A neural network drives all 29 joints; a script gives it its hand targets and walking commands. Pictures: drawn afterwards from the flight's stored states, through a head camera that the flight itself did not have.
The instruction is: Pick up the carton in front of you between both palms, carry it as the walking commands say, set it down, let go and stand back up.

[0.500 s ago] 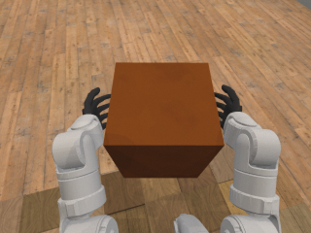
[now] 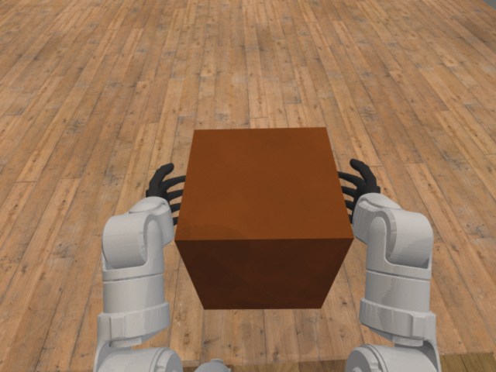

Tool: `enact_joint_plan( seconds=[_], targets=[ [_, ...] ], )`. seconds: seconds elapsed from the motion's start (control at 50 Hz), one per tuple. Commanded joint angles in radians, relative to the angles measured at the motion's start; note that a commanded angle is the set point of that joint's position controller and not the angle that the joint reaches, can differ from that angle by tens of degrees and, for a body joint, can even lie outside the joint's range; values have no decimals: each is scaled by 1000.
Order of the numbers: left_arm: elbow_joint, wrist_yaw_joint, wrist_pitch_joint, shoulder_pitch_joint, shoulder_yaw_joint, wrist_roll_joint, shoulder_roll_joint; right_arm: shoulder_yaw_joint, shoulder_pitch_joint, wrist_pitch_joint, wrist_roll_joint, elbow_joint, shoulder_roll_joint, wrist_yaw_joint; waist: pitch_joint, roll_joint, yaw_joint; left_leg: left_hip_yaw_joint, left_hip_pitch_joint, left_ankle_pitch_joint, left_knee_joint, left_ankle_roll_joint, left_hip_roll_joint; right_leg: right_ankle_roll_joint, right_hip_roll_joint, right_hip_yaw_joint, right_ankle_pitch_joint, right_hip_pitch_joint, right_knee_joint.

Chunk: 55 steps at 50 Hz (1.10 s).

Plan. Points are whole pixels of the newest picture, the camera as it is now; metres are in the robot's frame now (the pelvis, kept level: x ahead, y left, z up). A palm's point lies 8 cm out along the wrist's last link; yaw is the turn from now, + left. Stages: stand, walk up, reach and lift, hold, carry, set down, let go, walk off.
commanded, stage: carry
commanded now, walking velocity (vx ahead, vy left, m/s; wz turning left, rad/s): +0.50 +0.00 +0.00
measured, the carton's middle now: (261, 224) +0.36 +0.03 +0.03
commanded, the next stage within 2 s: none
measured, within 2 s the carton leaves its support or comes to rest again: neither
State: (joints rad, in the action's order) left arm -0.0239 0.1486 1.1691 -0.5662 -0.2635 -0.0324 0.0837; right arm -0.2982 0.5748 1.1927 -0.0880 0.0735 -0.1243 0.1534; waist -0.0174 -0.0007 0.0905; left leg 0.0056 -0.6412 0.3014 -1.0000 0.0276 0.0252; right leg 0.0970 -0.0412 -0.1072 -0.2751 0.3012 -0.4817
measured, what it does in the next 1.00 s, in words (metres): goes down: left foot 0.04 m lower, then right foot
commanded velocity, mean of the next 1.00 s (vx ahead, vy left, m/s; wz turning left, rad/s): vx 0.50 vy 0.00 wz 0.00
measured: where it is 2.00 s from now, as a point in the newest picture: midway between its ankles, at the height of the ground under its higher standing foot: (233, 160)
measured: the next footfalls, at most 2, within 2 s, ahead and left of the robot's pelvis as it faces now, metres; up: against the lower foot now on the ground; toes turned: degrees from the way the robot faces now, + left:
left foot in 0.26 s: +0.33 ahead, +0.09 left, -0.04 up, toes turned +6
right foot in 0.72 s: +0.71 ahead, +0.06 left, -0.05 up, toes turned -7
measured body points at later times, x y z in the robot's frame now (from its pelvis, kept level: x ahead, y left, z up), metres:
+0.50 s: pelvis +0.36 +0.09 -0.03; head +0.37 +0.11 +0.42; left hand +0.69 +0.23 +0.03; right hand +0.68 -0.07 +0.04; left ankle +0.29 +0.08 -0.77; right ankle +0.41 -0.07 -0.69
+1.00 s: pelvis +0.72 +0.16 -0.05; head +0.75 +0.17 +0.39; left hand +1.04 +0.33 +0.02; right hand +1.06 +0.03 +0.02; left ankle +0.86 +0.32 -0.75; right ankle +0.67 +0.07 -0.79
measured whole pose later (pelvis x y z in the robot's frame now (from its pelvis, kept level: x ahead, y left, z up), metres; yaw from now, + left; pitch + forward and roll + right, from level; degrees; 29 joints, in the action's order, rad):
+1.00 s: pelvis +0.72 +0.16 -0.05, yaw +3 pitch +4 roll -1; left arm -0.08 0.16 1.10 -0.39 -0.17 -0.03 0.10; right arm -0.25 0.34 1.08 -0.07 0.14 -0.14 0.13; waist -0.03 0.01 0.04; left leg 0.03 -0.68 0.14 -0.77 0.01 0.11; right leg 0.05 0.01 -0.18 -0.32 0.19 -0.45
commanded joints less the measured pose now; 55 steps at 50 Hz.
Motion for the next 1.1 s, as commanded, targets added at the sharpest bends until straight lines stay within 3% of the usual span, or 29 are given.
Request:
enact_joint_plan(
  seconds=[0.0,0.08,0.14,0.16,0.18,0.2,0.22,0.26,0.3,0.34,0.42,0.52,0.6,0.62,0.64,0.66,0.68,0.7,0.72,0.76,0.78,0.86,0.92,0.96,0.98,1.0,1.02,1.04,1.08],
  targets=[
    [-178,-164,-55,-679,777,382,991,715,509,-69,228,50,-893,-107,-371,78,8,68,-77,-188,295,-7,-6,114,251,238,548,-403,109],
    [-152,-152,-63,-563,770,341,913,753,451,-75,243,87,-837,-110,-374,159,-21,156,160,-387,469,29,-51,31,199,77,688,-361,27],
    [-94,-137,-60,-446,740,276,860,767,404,-70,263,69,-794,-121,-421,105,-83,158,457,-546,684,27,-75,-44,122,-8,649,-317,-299],
    [-87,-131,-59,-434,735,256,851,765,401,-68,267,70,-783,-127,-436,31,-126,85,651,-589,669,36,28,-76,105,-1,407,-146,-437],
    [-80,-123,-55,-425,727,239,852,761,396,-66,279,58,-752,-130,-447,-146,-125,-93,887,-887,534,86,203,-86,43,44,-131,154,-592],
    [-83,-115,-48,-418,713,221,827,758,386,-69,289,50,-744,-128,-512,-222,-149,-306,1019,-1000,462,164,320,-91,-15,93,-294,344,-772],
    [-51,-107,-40,-425,687,207,798,745,380,-72,295,19,-750,-127,-526,-246,-163,-376,977,-820,508,205,322,-60,11,128,-214,410,-837],
    [-37,-101,-36,-437,665,202,850,725,407,-83,313,8,-768,-131,-408,-157,-163,-396,817,-649,589,131,307,-57,40,101,-176,462,-762],
    [-50,-99,-59,-412,663,179,882,767,474,-96,356,21,-869,-153,-378,-81,-123,-250,706,-590,645,117,267,-85,119,114,-54,397,-671],
    [-74,-99,-84,-460,690,188,917,783,514,-120,386,44,-924,-169,-351,-86,-135,-154,656,-707,681,52,207,-99,90,62,33,370,-599],
    [-124,-98,-124,-486,738,209,949,785,496,-154,383,54,-939,-170,-350,-97,-144,-81,788,-904,647,24,169,-97,76,18,148,492,-540],
    [-169,-84,-124,-431,777,225,883,804,429,-154,366,112,-848,-145,-333,-72,-157,8,860,-1027,627,-20,93,-61,18,-75,316,480,-303],
    [-200,-78,-95,-395,777,233,809,790,345,-131,342,130,-764,-124,-382,-87,-119,98,742,-1390,356,-38,76,-24,-131,-242,467,67,-1],
    [-209,-79,-88,-398,771,232,798,784,341,-127,338,135,-749,-119,-427,-79,-73,131,682,-1331,173,-61,77,-17,-116,-238,539,-102,101],
    [-206,-81,-80,-369,762,232,786,771,351,-120,329,133,-730,-115,-453,-14,-1,137,477,-968,-85,-89,32,32,10,-123,693,-351,178],
    [-179,-80,-72,-335,749,229,778,752,341,-109,310,111,-728,-112,-478,165,6,81,63,35,-344,-109,-82,152,276,190,1069,-700,59],
    [-166,-75,-68,-293,746,227,757,737,295,-96,308,98,-710,-112,-594,228,16,-62,-205,294,-589,-92,-109,262,436,489,1158,-893,-60],
    [-175,-74,-67,-305,763,243,783,722,309,-91,299,107,-712,-114,-650,159,20,-187,-285,329,-728,-49,-53,293,475,580,975,-898,-84],
    [-209,-76,-72,-357,771,261,820,705,354,-92,294,120,-718,-115,-588,45,9,-176,-315,329,-701,-14,-24,283,463,595,687,-759,-44],
    [-220,-97,-72,-481,818,327,893,665,294,-104,254,95,-712,-109,-479,-137,-77,-114,-242,194,-477,10,45,232,452,503,181,-476,144],
    [-204,-111,-76,-507,841,348,921,654,290,-107,227,86,-719,-112,-436,-137,-94,-78,-141,136,-342,-11,78,206,408,427,52,-318,203],
    [-228,-130,-101,-577,846,355,922,704,377,-129,236,85,-795,-128,-296,-14,-88,73,126,-160,178,-10,61,118,256,118,166,-29,232],
    [-177,-118,-110,-481,782,302,890,780,425,-134,299,138,-829,-133,-306,175,-69,152,214,-277,391,-14,21,66,263,56,291,-130,177],
    [-146,-110,-111,-404,744,266,867,811,420,-135,329,154,-821,-133,-343,189,-92,186,321,-304,515,-11,-13,21,240,-5,420,-185,65],
    [-133,-108,-106,-362,733,246,855,814,378,-132,333,129,-811,-131,-393,138,-116,196,441,-278,558,-1,-37,-13,190,-64,499,-188,-80],
    [-119,-106,-99,-319,722,227,830,817,344,-126,333,110,-808,-131,-438,104,-132,167,596,-269,569,15,-2,-50,151,-101,441,-115,-218],
    [-119,-105,-88,-281,716,217,816,815,317,-120,333,108,-784,-130,-482,-41,-144,-65,797,-332,579,75,163,-87,95,-93,224,79,-415],
    [-128,-109,-74,-245,718,216,809,812,292,-117,329,104,-774,-126,-530,-257,-120,-441,943,-439,638,181,343,-126,3,-34,-184,291,-607],
    [-132,-123,-53,-205,727,217,842,826,233,-105,336,124,-828,-130,-536,-174,-112,-490,991,-519,641,223,398,-100,60,93,-291,465,-744]
  ],
)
